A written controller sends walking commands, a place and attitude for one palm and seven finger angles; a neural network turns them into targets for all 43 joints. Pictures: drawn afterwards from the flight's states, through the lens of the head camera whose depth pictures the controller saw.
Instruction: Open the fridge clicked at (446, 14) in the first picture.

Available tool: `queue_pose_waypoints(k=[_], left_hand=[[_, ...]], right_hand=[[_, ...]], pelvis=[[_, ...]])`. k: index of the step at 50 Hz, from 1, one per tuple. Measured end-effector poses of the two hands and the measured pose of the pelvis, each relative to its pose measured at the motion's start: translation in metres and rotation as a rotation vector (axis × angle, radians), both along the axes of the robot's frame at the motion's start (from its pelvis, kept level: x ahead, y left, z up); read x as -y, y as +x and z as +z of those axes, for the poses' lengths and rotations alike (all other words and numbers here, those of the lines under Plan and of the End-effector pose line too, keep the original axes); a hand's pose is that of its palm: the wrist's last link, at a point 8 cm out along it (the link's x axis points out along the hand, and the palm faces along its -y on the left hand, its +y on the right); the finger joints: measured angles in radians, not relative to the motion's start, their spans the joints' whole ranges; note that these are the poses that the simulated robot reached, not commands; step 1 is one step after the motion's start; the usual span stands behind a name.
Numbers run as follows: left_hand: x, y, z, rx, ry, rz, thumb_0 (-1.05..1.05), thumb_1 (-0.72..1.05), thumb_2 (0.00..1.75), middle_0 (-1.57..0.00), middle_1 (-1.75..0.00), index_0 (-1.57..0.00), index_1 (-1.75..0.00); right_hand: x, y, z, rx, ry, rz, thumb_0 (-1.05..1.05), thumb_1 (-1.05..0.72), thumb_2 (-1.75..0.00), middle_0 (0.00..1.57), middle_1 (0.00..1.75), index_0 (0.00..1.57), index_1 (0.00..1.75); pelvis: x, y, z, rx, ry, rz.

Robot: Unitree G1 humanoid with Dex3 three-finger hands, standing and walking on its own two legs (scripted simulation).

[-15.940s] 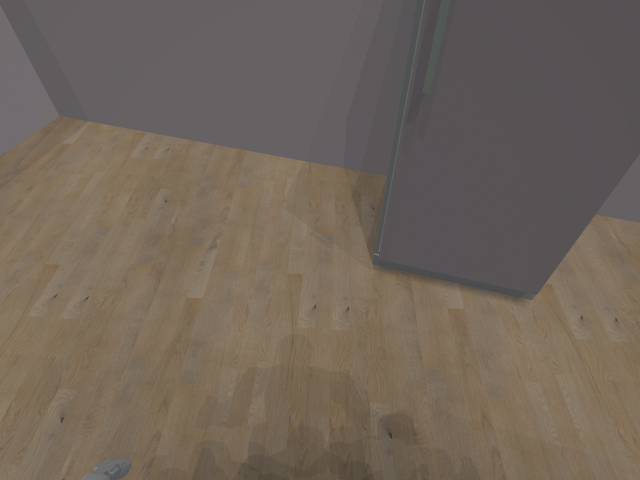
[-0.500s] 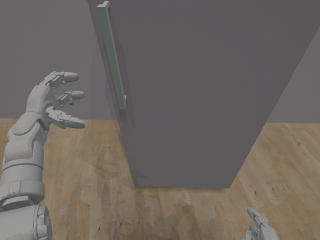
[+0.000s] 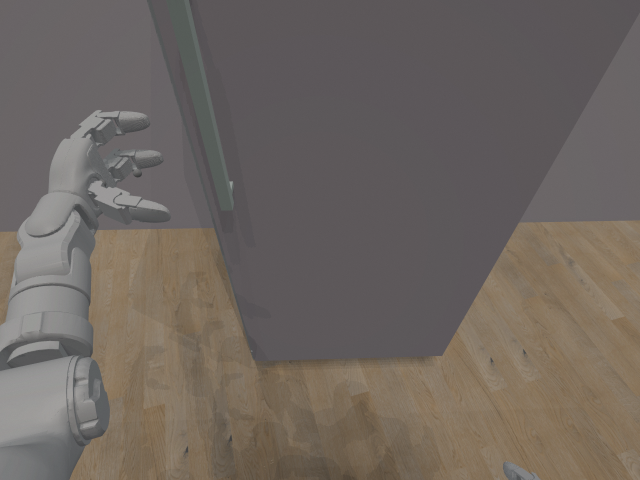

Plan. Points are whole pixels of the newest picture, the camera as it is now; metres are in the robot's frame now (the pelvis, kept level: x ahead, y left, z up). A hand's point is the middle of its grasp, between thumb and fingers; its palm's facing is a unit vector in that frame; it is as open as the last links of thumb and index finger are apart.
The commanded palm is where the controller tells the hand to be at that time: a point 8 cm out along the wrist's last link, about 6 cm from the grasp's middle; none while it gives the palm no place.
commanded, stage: move the hooked fingers beside the handle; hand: left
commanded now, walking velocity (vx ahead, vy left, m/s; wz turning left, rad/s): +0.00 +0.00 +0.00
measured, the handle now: (209, 114) +0.53 +0.16 +0.19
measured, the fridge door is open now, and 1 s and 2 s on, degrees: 0 0 0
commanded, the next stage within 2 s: feel for the door with the fingertips in 1.04 s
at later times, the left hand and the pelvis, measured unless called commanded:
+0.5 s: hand (166, 156) +0.47 +0.21 +0.17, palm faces +0.05 -1.00 -0.01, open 14.0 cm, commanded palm +0.44 +0.26 +0.17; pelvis +0.01 +0.00 +0.00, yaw -2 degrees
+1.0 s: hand (166, 160) +0.46 +0.21 +0.17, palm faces +0.06 -1.00 +0.00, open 14.0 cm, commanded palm +0.44 +0.26 +0.17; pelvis +0.00 +0.00 +0.00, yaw +0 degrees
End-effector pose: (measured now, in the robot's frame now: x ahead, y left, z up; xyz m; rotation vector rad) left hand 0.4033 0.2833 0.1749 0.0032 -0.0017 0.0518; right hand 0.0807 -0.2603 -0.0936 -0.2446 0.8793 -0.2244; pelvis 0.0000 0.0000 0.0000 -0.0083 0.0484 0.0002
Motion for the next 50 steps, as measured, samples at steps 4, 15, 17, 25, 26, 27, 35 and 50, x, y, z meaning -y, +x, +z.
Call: queue_pose_waypoints(k=[4, 15, 17, 25, 26, 27, 35, 50], left_hand=[[0.004, 0.013, 0.001, -0.011, -0.004, -0.009, -0.02, -0.50, 0.30, -0.30, -1.20, -0.30, -1.20], [0.023, 0.044, 0.001, -0.016, -0.006, -0.019, -0.02, -0.50, 0.30, -0.30, -1.20, -0.30, -1.20], [0.025, 0.048, -0.001, -0.016, 0.001, -0.015, -0.02, -0.50, 0.30, -0.30, -1.20, -0.30, -1.20], [0.020, 0.044, -0.008, -0.009, 0.005, 0.003, -0.02, -0.50, 0.30, -0.30, -1.20, -0.30, -1.20], [0.019, 0.043, -0.009, -0.013, 0.010, 0.003, -0.02, -0.50, 0.30, -0.30, -1.20, -0.30, -1.20], [0.019, 0.042, -0.010, -0.016, 0.014, 0.003, -0.02, -0.50, 0.30, -0.30, -1.20, -0.30, -1.20], [0.019, 0.036, -0.001, 0.018, 0.015, -0.005, -0.02, -0.50, 0.30, -0.30, -1.20, -0.30, -1.20], [0.025, 0.031, -0.005, 0.009, 0.002, 0.011, -0.02, -0.50, 0.30, -0.30, -1.20, -0.30, -1.20]], right_hand=[[-0.001, -0.007, -0.002, -0.025, -0.001, -0.007, 0.01, -0.90, -0.90, 0.20, 0.30, 0.21, 0.30], [-0.002, -0.034, -0.011, -0.109, 0.012, -0.045, 0.01, -0.90, -0.90, 0.20, 0.30, 0.21, 0.30], [-0.001, -0.040, -0.012, -0.126, 0.015, -0.056, 0.01, -0.90, -0.90, 0.20, 0.30, 0.21, 0.30], [0.003, -0.053, -0.014, -0.164, 0.025, -0.095, 0.01, -0.90, -0.90, 0.20, 0.30, 0.21, 0.30], [0.003, -0.052, -0.014, -0.166, 0.024, -0.095, 0.01, -0.90, -0.90, 0.20, 0.30, 0.21, 0.30], [0.004, -0.051, -0.014, -0.167, 0.023, -0.093, 0.01, -0.90, -0.90, 0.20, 0.30, 0.21, 0.30], [0.008, -0.031, -0.011, -0.129, 0.006, -0.063, 0.01, -0.90, -0.90, 0.20, 0.30, 0.21, 0.30], [0.003, -0.005, -0.008, -0.057, 0.020, -0.021, 0.01, -0.90, -0.90, 0.20, 0.30, 0.21, 0.30]], pelvis=[[-0.001, -0.001, -0.001, -0.014, -0.001, 0.003], [-0.004, 0.000, -0.003, -0.055, 0.000, -0.006], [-0.004, 0.001, -0.004, -0.062, 0.000, -0.011], [-0.002, 0.006, -0.004, -0.065, 0.001, -0.027], [-0.001, 0.005, -0.004, -0.063, 0.000, -0.026], [-0.001, 0.005, -0.004, -0.062, 0.000, -0.024], [0.001, 0.005, -0.003, -0.056, -0.004, -0.010], [0.003, 0.002, -0.004, -0.048, 0.000, -0.006]])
